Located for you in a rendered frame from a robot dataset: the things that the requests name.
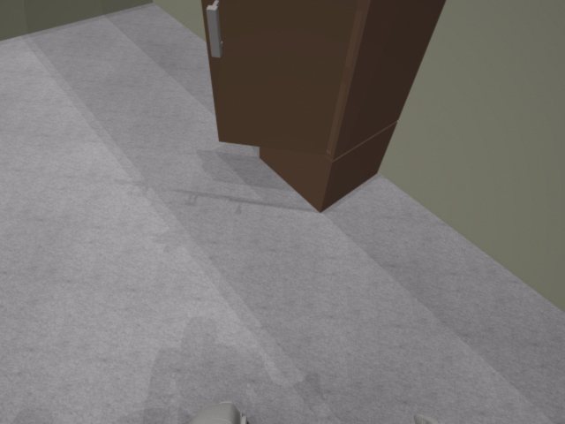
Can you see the handle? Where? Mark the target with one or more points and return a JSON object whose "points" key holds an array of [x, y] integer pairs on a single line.
{"points": [[214, 29]]}

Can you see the left robot thigh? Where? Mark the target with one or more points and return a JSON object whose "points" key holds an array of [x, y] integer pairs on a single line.
{"points": [[219, 414]]}

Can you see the cupboard door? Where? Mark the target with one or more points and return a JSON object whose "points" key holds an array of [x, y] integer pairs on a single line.
{"points": [[277, 81]]}

